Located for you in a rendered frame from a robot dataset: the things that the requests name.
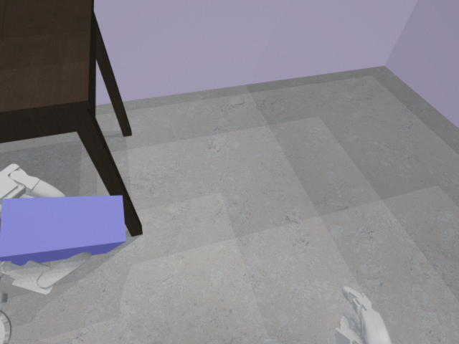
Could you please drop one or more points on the sponge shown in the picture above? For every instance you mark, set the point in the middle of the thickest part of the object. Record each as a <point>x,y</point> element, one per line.
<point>55,228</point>

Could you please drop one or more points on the robot right hand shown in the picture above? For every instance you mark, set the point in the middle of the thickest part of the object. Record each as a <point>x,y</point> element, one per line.
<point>369,328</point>

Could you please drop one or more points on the table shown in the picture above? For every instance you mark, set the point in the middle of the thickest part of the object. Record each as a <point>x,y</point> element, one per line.
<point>48,53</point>

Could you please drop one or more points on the robot left hand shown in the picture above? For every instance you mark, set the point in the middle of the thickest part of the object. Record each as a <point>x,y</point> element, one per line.
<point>33,276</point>

